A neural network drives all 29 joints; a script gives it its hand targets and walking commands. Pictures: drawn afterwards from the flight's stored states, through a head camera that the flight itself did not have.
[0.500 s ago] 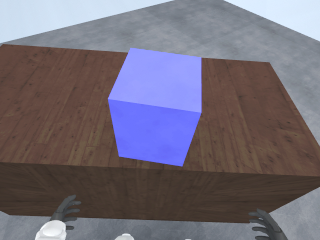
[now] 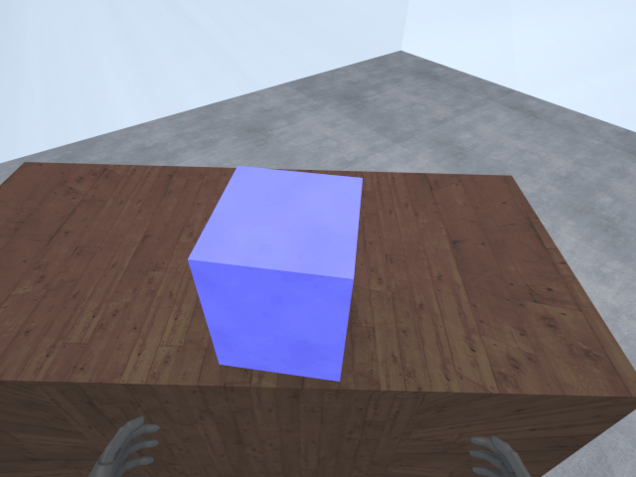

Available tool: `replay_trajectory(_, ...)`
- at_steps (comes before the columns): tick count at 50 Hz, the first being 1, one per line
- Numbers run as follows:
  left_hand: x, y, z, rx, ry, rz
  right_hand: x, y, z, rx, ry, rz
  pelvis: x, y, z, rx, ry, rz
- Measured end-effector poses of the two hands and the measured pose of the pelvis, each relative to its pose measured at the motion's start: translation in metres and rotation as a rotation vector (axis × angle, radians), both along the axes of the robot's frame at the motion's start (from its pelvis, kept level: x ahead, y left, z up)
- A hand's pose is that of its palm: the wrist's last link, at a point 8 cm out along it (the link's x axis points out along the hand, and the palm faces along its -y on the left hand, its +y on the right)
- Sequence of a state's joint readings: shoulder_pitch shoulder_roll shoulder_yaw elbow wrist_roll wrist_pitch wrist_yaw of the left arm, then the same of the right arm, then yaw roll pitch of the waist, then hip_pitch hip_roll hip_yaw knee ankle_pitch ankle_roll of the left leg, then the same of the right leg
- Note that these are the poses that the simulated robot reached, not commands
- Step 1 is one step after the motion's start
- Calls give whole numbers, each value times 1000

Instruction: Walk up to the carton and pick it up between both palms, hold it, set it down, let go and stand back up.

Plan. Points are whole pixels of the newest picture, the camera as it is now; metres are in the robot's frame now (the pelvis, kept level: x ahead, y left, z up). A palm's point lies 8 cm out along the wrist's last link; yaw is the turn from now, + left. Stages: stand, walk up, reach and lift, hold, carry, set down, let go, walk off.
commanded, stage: reach and lift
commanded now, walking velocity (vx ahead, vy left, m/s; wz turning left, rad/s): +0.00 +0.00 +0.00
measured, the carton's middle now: (288, 274) +0.44 +0.07 +0.01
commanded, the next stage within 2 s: none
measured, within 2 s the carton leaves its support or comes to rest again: neither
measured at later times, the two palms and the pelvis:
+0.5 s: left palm out of the picture +0.16 +0.28 -0.03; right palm out of the picture +0.15 -0.19 -0.01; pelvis +0.00 +0.01 +0.00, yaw +0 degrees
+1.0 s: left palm (111, 400) +0.22 +0.27 +0.03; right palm (494, 428) +0.20 -0.17 +0.04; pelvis -0.01 +0.01 +0.00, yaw +0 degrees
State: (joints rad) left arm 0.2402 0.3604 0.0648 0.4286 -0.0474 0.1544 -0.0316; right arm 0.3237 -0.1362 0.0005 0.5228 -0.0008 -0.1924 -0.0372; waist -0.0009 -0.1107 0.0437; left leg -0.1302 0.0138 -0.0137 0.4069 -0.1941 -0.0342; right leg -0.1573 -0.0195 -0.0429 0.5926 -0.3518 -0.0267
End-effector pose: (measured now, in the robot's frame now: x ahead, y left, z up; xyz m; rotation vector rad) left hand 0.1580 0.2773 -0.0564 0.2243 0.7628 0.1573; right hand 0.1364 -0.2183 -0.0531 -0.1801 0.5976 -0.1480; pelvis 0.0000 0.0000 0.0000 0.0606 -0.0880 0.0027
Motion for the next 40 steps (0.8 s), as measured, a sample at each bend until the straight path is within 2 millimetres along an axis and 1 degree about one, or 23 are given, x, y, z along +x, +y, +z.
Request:
replay_trajectory(3, 4, 1, 7, 4, -27, -6, -3, -3, 0, -2, -1, -24, 2, -3, 1, 3, 4, 0)
replay_trajectory(6, 6, 6, 15, 15, -54, 6, -7, -4, 0, 1, -5, -40, 4, -3, 2, 4, 6, 0)
replay_trajectory(11, 4, 15, 25, 8, -114, 32, -6, 4, 8, 12, -48, -34, 7, -1, 3, 2, 9, 0)
replay_trajectory(16, 0, 15, 26, -29, -156, 35, 4, 16, 23, 18, -120, 3, 6, 2, 3, -2, 7, 0)
replay_trajectory(20, -1, 10, 22, -54, -170, 17, 11, 20, 33, 16, -168, 10, 4, 4, 3, -5, 0, -1)
replay_trajectory(23, 0, 6, 24, -75, -195, 0, 15, 23, 41, 19, -206, 6, 1, 7, 3, -8, -6, -1)
replay_trajectory(28, 7, 2, 35, -93, -273, -12, 17, 29, 54, 36, -257, -4, -3, 10, 2, -12, -17, -2)
replay_trajectory(34, 19, -1, 50, -106, -356, -20, 18, 37, 65, 65, -286, -18, -7, 12, 2, -15, -25, -2)
replay_trajectory(40, 34, -6, 66, -117, -424, -30, 28, 42, 81, 81, -335, -17, -8, 13, 2, -16, -29, -3)
